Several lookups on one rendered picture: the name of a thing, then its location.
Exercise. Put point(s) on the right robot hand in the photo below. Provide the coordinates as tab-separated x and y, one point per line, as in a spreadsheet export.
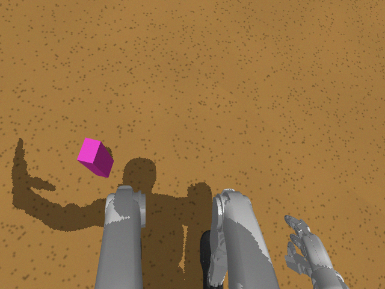
311	247

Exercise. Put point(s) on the right robot foot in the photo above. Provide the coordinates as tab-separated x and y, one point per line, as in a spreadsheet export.
205	257

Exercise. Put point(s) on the right robot arm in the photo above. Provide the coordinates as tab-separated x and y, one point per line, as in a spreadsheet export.
326	278

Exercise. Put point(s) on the carton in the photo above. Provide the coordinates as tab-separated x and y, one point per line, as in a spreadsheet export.
94	156

